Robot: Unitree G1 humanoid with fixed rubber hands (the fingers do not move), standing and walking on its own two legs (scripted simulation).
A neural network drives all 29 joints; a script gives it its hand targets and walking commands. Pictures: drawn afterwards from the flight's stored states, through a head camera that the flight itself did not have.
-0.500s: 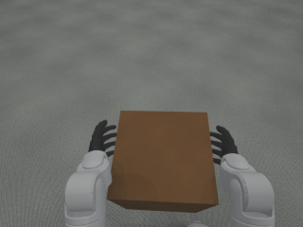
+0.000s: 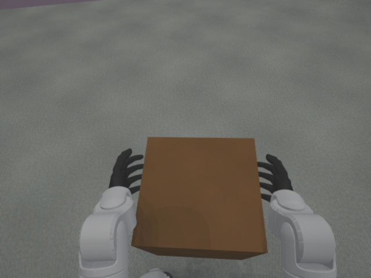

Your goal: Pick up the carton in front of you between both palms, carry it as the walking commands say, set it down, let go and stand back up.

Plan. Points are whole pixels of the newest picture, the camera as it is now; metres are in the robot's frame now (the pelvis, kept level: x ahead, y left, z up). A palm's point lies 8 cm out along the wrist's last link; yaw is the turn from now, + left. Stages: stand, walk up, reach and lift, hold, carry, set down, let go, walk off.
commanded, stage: carry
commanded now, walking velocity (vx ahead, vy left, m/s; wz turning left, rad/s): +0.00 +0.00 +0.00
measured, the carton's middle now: (199, 204) +0.28 +0.00 +0.00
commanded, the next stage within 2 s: none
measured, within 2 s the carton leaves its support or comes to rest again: neither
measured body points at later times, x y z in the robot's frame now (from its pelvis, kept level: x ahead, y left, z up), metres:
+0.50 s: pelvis +0.23 +0.01 -0.01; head +0.22 +0.01 +0.44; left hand +0.51 +0.15 +0.10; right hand +0.49 -0.15 +0.08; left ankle +0.21 +0.11 -0.75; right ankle +0.21 -0.11 -0.75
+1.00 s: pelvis +0.25 +0.00 -0.01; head +0.25 +0.00 +0.44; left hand +0.55 +0.14 +0.02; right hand +0.54 -0.16 +0.01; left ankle +0.21 +0.11 -0.75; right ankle +0.21 -0.11 -0.75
